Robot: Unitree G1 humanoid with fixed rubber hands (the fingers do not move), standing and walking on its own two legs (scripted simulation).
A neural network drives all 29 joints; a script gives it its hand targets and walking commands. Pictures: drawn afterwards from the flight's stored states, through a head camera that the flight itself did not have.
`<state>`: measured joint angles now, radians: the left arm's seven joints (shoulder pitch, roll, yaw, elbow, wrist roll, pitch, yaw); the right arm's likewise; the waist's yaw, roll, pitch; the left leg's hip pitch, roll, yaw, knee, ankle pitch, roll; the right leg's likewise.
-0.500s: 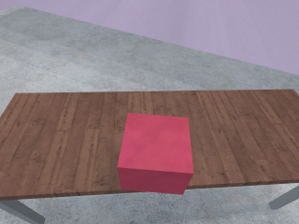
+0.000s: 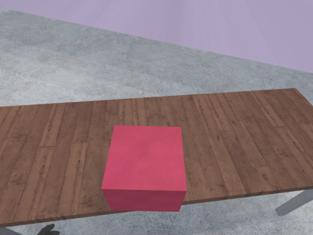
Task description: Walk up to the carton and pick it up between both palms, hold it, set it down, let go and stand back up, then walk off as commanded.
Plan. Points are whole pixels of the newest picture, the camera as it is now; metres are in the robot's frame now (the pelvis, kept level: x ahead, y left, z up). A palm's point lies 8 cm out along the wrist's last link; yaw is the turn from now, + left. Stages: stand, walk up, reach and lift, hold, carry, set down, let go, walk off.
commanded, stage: walk up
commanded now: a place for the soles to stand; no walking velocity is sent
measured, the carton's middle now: (146, 168) +0.35 +0.04 -0.09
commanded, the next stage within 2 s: reach and lift in 1.64 s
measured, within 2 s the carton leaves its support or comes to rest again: neither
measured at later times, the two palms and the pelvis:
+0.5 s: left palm out of the picture +0.13 +0.29 -0.11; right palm out of the picture +0.06 -0.35 -0.12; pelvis +0.00 -0.02 -0.02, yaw -1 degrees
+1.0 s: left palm out of the picture +0.08 +0.30 -0.12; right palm out of the picture +0.11 -0.32 -0.11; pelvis -0.01 -0.01 -0.01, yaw +1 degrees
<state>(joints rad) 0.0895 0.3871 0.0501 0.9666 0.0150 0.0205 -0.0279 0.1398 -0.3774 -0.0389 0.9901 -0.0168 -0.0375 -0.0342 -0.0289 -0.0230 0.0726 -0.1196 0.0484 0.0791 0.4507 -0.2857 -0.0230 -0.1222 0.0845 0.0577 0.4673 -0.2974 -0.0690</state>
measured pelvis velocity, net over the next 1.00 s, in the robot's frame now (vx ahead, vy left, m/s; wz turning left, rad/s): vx -0.01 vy -0.01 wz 0.02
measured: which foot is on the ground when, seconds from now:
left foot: down 0.00-1.00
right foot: down 0.00-0.76, up 0.78-0.92, down 0.94-1.00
